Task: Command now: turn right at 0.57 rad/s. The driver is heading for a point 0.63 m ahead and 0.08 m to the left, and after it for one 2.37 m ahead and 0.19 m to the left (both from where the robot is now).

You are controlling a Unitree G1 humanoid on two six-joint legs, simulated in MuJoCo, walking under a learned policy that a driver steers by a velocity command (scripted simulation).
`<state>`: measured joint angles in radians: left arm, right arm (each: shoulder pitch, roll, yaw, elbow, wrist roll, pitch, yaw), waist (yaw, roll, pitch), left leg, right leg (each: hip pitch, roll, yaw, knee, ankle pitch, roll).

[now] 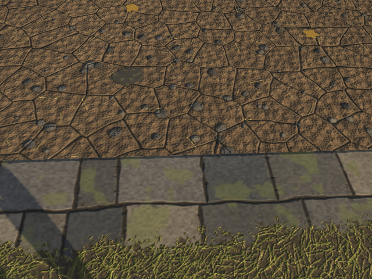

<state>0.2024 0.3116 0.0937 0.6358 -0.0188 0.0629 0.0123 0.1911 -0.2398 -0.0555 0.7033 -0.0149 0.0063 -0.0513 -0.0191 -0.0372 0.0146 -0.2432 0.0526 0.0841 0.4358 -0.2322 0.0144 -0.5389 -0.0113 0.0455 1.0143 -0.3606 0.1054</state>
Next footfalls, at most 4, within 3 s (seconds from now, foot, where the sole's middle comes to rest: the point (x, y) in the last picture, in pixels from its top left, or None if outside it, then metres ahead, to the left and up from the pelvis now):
0.16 right None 0.03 -0.15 -0.78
0.70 left None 0.17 0.13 -0.78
1.16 right None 0.23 -0.10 -0.78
1.64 right None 0.20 -0.13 -0.78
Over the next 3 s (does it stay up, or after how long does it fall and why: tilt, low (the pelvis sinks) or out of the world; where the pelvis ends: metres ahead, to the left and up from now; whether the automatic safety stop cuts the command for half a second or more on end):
stays up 0.69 0.13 -0.02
